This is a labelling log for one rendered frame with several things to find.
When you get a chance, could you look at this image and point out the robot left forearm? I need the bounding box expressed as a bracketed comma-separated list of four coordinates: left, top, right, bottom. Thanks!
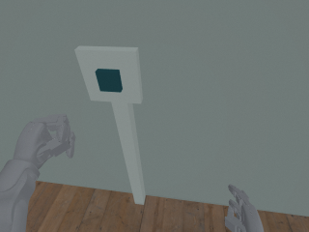
[0, 159, 41, 232]

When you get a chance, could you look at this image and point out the left robot hand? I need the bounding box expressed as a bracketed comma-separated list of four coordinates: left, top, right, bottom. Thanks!
[13, 113, 76, 169]

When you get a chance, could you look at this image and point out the button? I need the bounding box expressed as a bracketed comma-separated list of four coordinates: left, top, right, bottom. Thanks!
[95, 69, 123, 93]

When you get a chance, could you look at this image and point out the panel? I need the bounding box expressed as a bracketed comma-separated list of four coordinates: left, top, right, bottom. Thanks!
[74, 45, 146, 205]

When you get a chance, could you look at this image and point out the right robot hand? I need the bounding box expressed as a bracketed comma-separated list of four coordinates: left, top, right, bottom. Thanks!
[225, 184, 265, 232]

